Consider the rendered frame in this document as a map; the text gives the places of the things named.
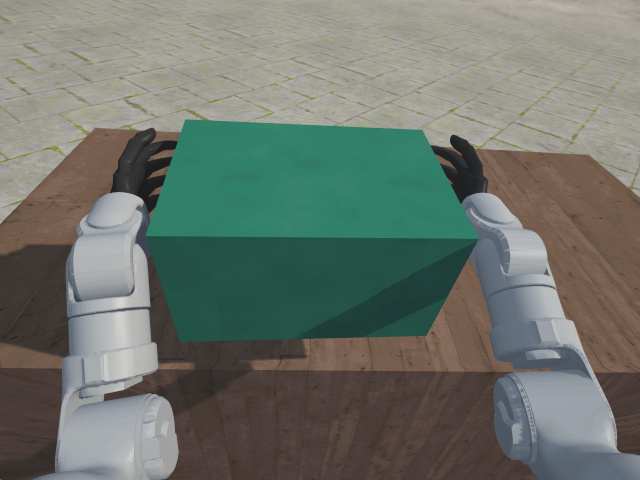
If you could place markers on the right robot hand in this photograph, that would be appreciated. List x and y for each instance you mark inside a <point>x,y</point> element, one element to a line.
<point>468,177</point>

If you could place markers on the robot right upper arm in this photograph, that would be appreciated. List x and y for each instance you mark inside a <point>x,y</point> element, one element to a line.
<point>558,424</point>

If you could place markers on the carton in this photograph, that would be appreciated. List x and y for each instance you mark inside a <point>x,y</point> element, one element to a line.
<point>267,231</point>

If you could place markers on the pedestal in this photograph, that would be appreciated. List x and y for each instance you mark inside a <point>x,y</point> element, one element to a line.
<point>369,408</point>

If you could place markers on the left robot hand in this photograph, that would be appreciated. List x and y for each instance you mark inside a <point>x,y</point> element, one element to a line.
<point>134,168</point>

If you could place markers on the right robot forearm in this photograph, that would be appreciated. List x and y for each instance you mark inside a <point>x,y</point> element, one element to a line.
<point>529,327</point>

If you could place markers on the robot left upper arm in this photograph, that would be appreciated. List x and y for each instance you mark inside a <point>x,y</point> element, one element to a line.
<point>130,438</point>

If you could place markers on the left robot forearm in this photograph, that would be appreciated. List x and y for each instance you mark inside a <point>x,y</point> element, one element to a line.
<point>107,292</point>

